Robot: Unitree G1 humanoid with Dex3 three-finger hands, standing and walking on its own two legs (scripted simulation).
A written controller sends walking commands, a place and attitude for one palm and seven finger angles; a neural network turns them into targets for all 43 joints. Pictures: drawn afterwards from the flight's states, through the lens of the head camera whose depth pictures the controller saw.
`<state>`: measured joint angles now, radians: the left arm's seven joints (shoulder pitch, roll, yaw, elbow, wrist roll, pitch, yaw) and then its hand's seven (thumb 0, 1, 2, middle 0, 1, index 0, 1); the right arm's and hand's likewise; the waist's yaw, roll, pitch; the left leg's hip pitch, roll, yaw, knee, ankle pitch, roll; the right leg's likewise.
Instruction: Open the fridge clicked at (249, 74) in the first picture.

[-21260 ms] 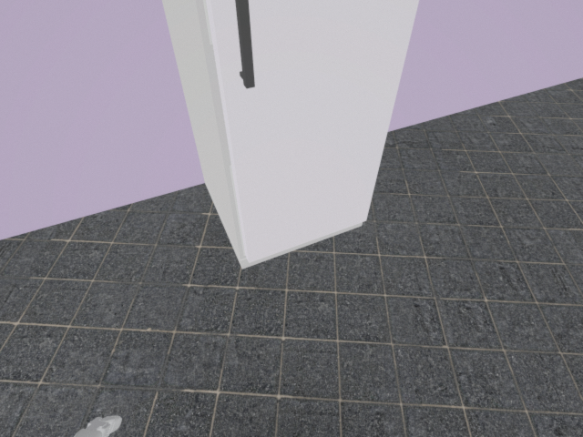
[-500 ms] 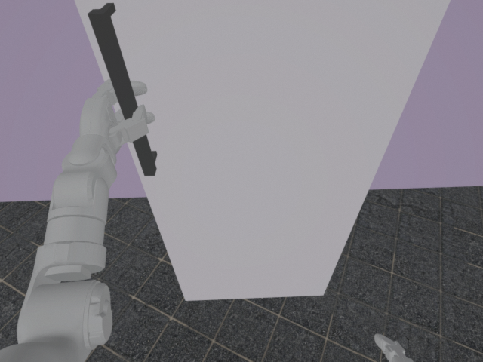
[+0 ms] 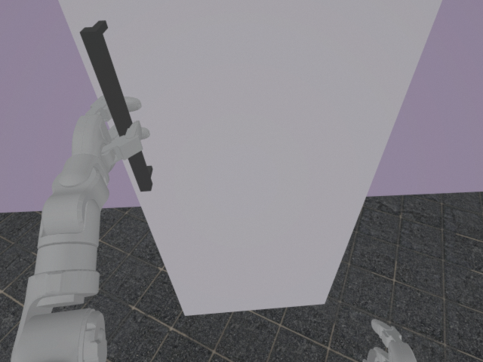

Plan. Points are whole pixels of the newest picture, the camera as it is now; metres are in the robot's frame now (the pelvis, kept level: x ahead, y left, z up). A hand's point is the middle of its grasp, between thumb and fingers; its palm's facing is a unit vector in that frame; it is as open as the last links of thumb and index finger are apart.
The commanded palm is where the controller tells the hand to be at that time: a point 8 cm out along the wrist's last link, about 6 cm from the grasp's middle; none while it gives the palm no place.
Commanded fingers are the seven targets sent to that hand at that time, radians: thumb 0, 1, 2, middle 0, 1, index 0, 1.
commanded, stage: grip the handle and tug to test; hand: left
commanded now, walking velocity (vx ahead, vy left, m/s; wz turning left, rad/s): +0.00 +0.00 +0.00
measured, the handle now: (127, 118) +0.44 +0.23 +0.22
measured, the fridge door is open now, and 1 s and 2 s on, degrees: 2 23 44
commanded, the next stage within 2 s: pull the door a little, standing still in 0.14 s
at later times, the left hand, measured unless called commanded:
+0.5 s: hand (133, 168) +0.32 +0.17 +0.21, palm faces +0.13 -0.99 -0.01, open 6.0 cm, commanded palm +0.26 +0.22 +0.22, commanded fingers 0.00 0.90 0.90 -0.45 -1.40 -0.45 -1.40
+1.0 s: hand (146, 232) +0.22 +0.13 +0.20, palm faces +0.15 -0.96 -0.22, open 7.1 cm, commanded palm +0.18 +0.18 +0.21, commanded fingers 0.00 0.90 0.90 -0.45 -1.40 -0.45 -1.40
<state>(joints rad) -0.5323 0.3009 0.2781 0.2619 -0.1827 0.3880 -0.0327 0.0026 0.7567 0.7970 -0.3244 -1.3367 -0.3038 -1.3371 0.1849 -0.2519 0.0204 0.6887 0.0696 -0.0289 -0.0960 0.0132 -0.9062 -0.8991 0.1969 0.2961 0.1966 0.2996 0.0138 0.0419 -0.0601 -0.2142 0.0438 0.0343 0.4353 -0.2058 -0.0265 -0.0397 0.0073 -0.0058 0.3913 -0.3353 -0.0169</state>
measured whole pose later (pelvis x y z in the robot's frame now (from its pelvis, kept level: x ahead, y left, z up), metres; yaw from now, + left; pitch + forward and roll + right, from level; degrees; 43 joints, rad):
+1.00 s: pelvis -0.07 -0.01 -0.01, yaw +1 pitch -1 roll +0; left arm 0.03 0.27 0.08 -0.41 -0.09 0.04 0.12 -0.08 0.66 0.71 -0.41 -1.40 -0.17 -1.21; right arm 0.13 -0.17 0.06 0.57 0.00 0.03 -0.06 0.01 -0.91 -0.90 0.20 0.30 0.20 0.30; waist -0.03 0.07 0.06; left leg -0.33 0.06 0.01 0.47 -0.11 -0.04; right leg -0.20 0.02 -0.03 0.54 -0.31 -0.03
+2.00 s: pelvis -0.05 -0.30 -0.03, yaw +42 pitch -3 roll -1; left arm -0.15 0.24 0.02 -0.50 -0.05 0.01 0.07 -0.10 0.63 0.82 -0.47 -1.40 -0.16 -1.22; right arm 0.04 -0.16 0.01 0.59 0.02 -0.06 -0.02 0.01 -0.90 -0.90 0.20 0.30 0.20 0.30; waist 0.02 0.05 0.21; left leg -0.38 0.18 -0.15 0.72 -0.35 -0.07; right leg -0.38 -0.05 0.00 0.63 -0.19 0.04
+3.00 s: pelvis +0.20 -0.59 -0.02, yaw +86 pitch -2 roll +0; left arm 0.12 0.33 0.16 -0.54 -0.09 -0.04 0.11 -0.07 0.61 0.85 -0.46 -1.40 -0.28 -1.35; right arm 0.12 -0.21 0.00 0.64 0.01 -0.04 -0.09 0.01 -0.91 -0.90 0.20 0.30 0.20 0.30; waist -0.01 -0.05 0.08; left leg -0.41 0.03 0.09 0.94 -0.54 -0.02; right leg -0.35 -0.12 -0.14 0.61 -0.21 0.01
